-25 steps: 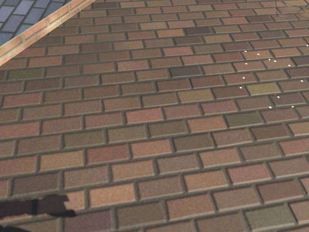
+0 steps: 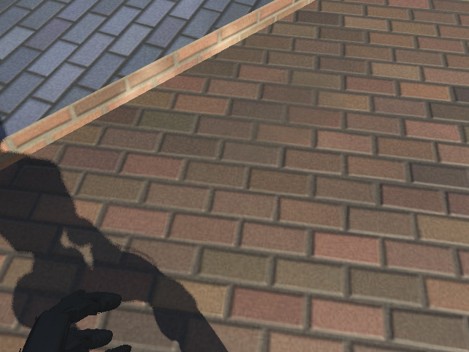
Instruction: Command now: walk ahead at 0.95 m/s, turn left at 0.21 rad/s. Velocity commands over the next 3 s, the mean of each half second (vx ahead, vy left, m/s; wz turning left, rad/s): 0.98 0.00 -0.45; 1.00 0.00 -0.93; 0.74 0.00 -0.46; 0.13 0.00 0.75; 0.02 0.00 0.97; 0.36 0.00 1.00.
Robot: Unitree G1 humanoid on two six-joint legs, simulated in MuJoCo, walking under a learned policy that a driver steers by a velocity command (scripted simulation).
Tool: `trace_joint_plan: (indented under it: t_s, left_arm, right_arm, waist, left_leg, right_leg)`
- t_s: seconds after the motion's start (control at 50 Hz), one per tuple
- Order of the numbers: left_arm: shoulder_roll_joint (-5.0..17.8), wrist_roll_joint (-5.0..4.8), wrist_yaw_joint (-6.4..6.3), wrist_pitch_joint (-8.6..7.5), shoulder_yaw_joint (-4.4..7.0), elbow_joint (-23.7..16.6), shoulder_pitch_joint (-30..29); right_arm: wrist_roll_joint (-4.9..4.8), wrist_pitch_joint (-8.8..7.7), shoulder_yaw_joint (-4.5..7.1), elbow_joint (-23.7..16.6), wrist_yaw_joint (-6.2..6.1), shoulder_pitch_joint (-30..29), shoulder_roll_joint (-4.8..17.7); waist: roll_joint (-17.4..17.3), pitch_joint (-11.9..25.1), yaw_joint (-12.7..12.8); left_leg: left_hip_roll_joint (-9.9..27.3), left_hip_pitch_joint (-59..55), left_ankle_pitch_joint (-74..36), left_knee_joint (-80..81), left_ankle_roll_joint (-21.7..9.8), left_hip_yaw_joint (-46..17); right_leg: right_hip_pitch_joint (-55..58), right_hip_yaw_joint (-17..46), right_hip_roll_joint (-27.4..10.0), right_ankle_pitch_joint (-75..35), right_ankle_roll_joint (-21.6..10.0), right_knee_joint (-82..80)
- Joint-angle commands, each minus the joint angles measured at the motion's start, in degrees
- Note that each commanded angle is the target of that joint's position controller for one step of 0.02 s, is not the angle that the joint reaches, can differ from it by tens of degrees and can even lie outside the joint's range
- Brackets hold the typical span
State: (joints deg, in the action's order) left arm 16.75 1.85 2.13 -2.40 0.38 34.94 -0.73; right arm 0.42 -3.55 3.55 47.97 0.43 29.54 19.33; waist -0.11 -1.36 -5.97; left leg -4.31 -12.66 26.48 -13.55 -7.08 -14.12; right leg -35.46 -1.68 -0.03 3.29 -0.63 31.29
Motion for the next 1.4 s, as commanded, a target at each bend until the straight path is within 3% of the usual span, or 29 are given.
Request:
trace_joint_plan:
  t_s: [0.02,0.06,0.08,0.12,0.2,0.26,0.36,0.4,0.42,0.44,0.46,0.5,0.6,0.74,0.82,0.84,0.86,0.88,0.9,0.94,0.98,1.06,1.18,1.24,1.26,1.28,1.32,1.34,1.4]
  left_arm:
    - [11.66,-0.38,-2.85,-0.37,4.83,5.59,29.69]
    - [17.48,0.52,-2.22,-0.72,6.24,8.47,32.50]
    - [12.39,-0.11,-1.32,-0.81,5.69,6.85,22.37]
    - [7.47,-0.64,-0.87,-1.29,4.69,7.90,20.98]
    - [6.97,-0.99,-1.54,-2.50,3.93,12.56,24.97]
    - [8.90,-1.02,-1.83,-2.86,4.96,11.32,23.05]
    - [11.98,-2.54,-0.98,-3.04,6.35,12.03,25.85]
    - [13.73,-2.25,-0.97,-2.75,6.80,12.62,26.40]
    - [12.45,-2.15,-0.77,-3.22,6.54,12.12,24.96]
    - [3.42,-2.66,-1.26,-3.79,4.43,9.98,25.07]
    - [2.79,-3.87,-1.46,-3.10,3.49,6.89,27.59]
    - [5.74,-1.31,-1.09,-1.21,3.90,7.96,19.24]
    - [1.08,0.01,1.78,2.30,2.90,4.12,10.74]
    - [2.13,-0.29,4.32,2.07,0.53,-2.46,-2.80]
    - [8.94,-0.10,2.43,1.78,3.19,4.84,21.13]
    - [11.62,-0.41,0.95,1.68,4.99,8.80,31.37]
    - [15.72,-1.92,-0.79,2.61,6.76,8.97,27.71]
    - [22.23,0.35,-0.87,3.28,7.71,5.41,23.46]
    - [19.62,-0.18,-1.73,3.58,7.76,4.26,25.03]
    - [14.08,-0.55,-2.45,2.23,6.45,6.34,20.69]
    - [11.54,-0.74,-2.72,0.27,5.24,6.19,17.77]
    - [11.13,-1.24,-1.92,-2.04,5.31,6.28,16.79]
    - [13.27,-1.92,-1.49,-1.90,6.79,7.49,21.08]
    - [13.29,-0.94,-1.55,-2.14,6.39,8.49,20.07]
    - [4.53,-1.54,-2.10,-2.86,4.14,6.87,21.07]
    - [2.86,-2.58,-1.98,-2.87,3.30,5.60,30.25]
    - [6.55,-0.13,-2.33,-1.58,3.28,7.83,21.44]
    - [4.98,-3.62,-2.21,-1.91,2.38,4.49,15.93]
    - [5.06,-1.68,-1.57,-2.49,1.87,1.09,9.43]
  right_arm:
    - [2.26,-0.88,2.43,-2.31,-0.66,-6.55,10.20]
    - [0.05,-2.50,-0.62,-5.76,1.06,-0.81,-0.10]
    - [1.39,-2.27,-0.74,-5.66,0.65,-5.48,2.93]
    - [2.97,-2.48,-1.12,-7.69,0.98,-15.38,4.78]
    - [4.75,-0.82,-3.26,-12.29,1.56,-20.87,1.68]
    - [3.10,-1.19,-4.89,-16.68,2.72,-30.79,1.06]
    - [1.82,-1.41,-3.88,-16.24,1.96,-31.20,3.36]
    - [2.20,-1.80,-1.97,-12.67,0.34,-19.62,6.12]
    - [2.72,-2.10,-0.48,-11.03,-0.99,-9.35,9.02]
    - [4.46,-2.09,1.14,-9.94,-2.17,0.45,13.62]
    - [3.79,-1.25,1.73,-10.05,-1.91,-3.27,15.53]
    - [2.81,-1.08,0.04,-10.75,-1.43,-12.17,5.04]
    - [0.79,-2.96,-1.36,-4.29,-0.51,-8.39,-0.74]
    - [1.05,-4.04,-0.53,-1.40,-1.13,-7.43,4.11]
    - [1.43,-1.26,1.23,-3.26,-2.61,-10.08,11.26]
    - [2.01,-0.60,1.20,-3.93,-2.05,-11.47,10.59]
    - [2.77,-0.83,-0.04,-5.12,-0.72,-12.31,4.71]
    - [1.32,-1.86,-0.87,-12.03,-0.95,-7.15,3.93]
    - [1.71,-3.29,-1.11,-13.36,-0.90,-13.30,6.70]
    - [2.27,-3.57,-1.49,-12.80,-0.90,-15.53,6.49]
    - [4.10,-0.95,-1.88,-11.67,-0.89,-13.08,5.58]
    - [3.09,0.64,-3.31,-16.98,0.27,-24.24,1.23]
    - [0.72,0.01,-2.60,-17.69,0.31,-27.25,3.59]
    - [2.31,-1.07,0.41,-11.03,-2.05,-2.94,9.66]
    - [4.26,-1.83,1.15,-9.65,-2.73,4.73,12.99]
    - [3.67,-1.57,2.30,-8.73,-1.69,0.49,16.81]
    - [1.48,-1.48,0.35,-10.08,-0.10,-9.59,5.31]
    - [-1.06,-2.65,0.02,-10.70,0.18,-11.75,3.89]
    - [-1.82,-3.52,0.02,-8.15,0.12,-11.67,3.87]
  waist:
    - [-5.24,13.41,19.22]
    - [23.95,20.33,12.16]
    - [13.00,9.49,9.20]
    - [-0.26,3.93,8.79]
    - [3.32,-3.32,4.73]
    - [3.19,-6.23,5.75]
    - [2.28,-1.43,7.04]
    - [-0.59,6.96,1.40]
    - [-1.15,12.48,-3.81]
    - [-12.15,20.21,-5.33]
    - [-21.40,22.97,-0.52]
    - [-6.00,6.43,0.84]
    - [-5.28,-1.19,4.69]
    - [-1.13,-5.79,6.74]
    - [-6.31,7.99,20.32]
    - [-2.77,11.97,23.42]
    - [10.24,7.92,18.35]
    - [14.35,18.08,11.79]
    - [3.11,18.01,15.21]
    - [-5.13,1.74,8.26]
    - [-6.24,-2.17,3.38]
    - [-2.82,-5.85,4.01]
    - [1.87,-0.03,7.70]
    - [-0.59,12.01,-4.35]
    - [-11.67,17.07,-4.77]
    - [-27.14,23.06,2.81]
    - [-5.95,9.40,2.95]
    - [-7.33,6.98,2.91]
    - [-4.10,3.62,5.40]
  left_leg:
    - [8.79,19.50,-68.05,-36.88,-1.26,3.99]
    - [-7.57,48.87,-2.00,-70.19,1.61,2.94]
    - [-0.46,54.35,-7.25,-71.09,0.42,4.89]
    - [4.22,50.81,-11.56,-63.33,1.23,6.44]
    - [8.04,50.83,-6.18,-49.73,6.00,8.18]
    - [8.16,42.37,-16.63,-31.34,8.66,11.98]
    - [4.63,26.45,-26.17,-18.99,8.09,14.14]
    - [2.34,12.34,-18.38,-16.73,6.77,15.40]
    - [8.53,-0.63,-11.75,-17.89,5.38,10.32]
    - [26.16,-13.16,12.27,-12.74,2.77,-10.94]
    - [33.53,-10.53,23.79,-0.35,-0.97,-36.41]
    - [27.37,3.98,12.75,-1.10,-0.64,-18.36]
    - [20.19,12.97,-22.82,1.41,3.63,8.91]
    - [14.84,17.53,-60.64,4.76,6.48,29.49]
    - [18.97,17.11,-89.26,-29.55,6.68,27.73]
    - [16.48,27.46,-67.78,-49.18,6.37,27.20]
    - [4.83,44.13,-5.22,-72.37,7.55,26.76]
    - [2.27,62.95,3.97,-86.98,9.51,15.72]
    - [4.75,66.90,-1.94,-82.92,9.07,8.78]
    - [9.53,61.39,-5.28,-68.98,8.93,9.00]
    - [11.55,52.61,-2.69,-61.80,10.62,8.85]
    - [12.11,42.30,-14.39,-39.68,12.45,12.58]
    - [6.26,28.54,-28.09,-18.75,9.59,12.28]
    - [6.61,5.81,-19.24,-17.85,6.57,14.40]
    - [21.58,-5.13,-16.14,-15.73,2.90,-3.62]
    - [30.98,-8.54,-30.15,-6.35,-5.77,-34.98]
    - [24.54,5.24,-39.47,-9.07,-6.50,-18.45]
    - [20.44,6.89,-46.60,-8.07,-5.61,-10.81]
    - [16.75,13.59,-56.62,-5.65,-5.51,-7.00]
  right_leg:
    - [42.68,-1.83,1.29,12.36,-4.74,4.36]
    - [55.96,58.32,-18.30,42.67,-14.90,-18.04]
    - [48.60,54.42,-16.91,41.45,-16.18,-17.60]
    - [35.22,39.52,-12.38,29.06,-15.13,-16.84]
    - [22.86,30.61,-7.28,18.31,-16.23,-20.47]
    - [12.53,25.02,-4.56,14.20,-14.83,-25.99]
    - [18.69,23.20,-5.45,-8.95,-10.07,-20.35]
    - [20.97,19.46,-1.82,-24.46,-7.45,-0.19]
    - [12.89,17.64,0.88,-18.58,-6.12,15.40]
    - [0.77,12.57,5.33,16.19,-5.62,35.37]
    - [-7.60,8.21,5.08,22.98,-5.73,46.19]
    - [-11.68,6.20,-1.95,13.59,-5.74,46.06]
    - [-12.14,4.42,-5.92,10.41,-4.57,41.81]
    - [2.83,-9.46,0.46,-4.33,-7.70,14.31]
    - [31.95,-7.08,6.52,3.04,-12.66,11.52]
    - [47.37,-2.02,5.89,5.42,-14.71,7.77]
    - [52.31,9.93,-0.88,7.83,-16.75,5.52]
    - [66.97,40.84,-13.79,7.59,-28.78,-2.88]
    - [63.59,48.67,-15.47,19.53,-28.13,-13.47]
    - [41.69,40.41,-11.66,15.26,-23.28,-18.25]
    - [26.80,32.04,-6.84,5.78,-21.92,-18.41]
    - [9.70,23.50,0.58,2.98,-18.95,-21.86]
    - [22.01,25.52,-0.19,-16.04,-11.80,-13.39]
    - [22.72,19.50,2.75,-29.00,-6.96,20.52]
    - [10.71,14.41,8.05,6.30,-5.14,40.87]
    - [0.40,11.35,13.97,26.94,-3.21,51.54]
    - [-2.49,10.60,6.17,19.75,-2.87,50.15]
    - [-3.45,9.22,2.57,22.60,-1.36,49.41]
    - [-2.65,7.31,-1.01,20.32,0.42,33.84]
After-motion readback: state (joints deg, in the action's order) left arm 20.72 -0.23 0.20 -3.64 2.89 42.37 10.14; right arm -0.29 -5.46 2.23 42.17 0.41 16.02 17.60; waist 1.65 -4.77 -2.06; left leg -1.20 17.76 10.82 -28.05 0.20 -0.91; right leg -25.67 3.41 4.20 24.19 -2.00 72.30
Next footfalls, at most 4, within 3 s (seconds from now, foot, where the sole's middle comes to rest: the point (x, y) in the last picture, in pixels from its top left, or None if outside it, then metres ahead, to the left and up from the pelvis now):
0.02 right None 0.22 -0.11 -0.75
0.42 left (186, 297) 0.60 0.09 -0.75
0.86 right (283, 199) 0.91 -0.24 -0.75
1.24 left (308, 109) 1.33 -0.41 -0.75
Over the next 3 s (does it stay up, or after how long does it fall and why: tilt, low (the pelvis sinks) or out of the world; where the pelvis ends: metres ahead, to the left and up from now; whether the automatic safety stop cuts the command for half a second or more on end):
stays up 1.40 -0.50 0.02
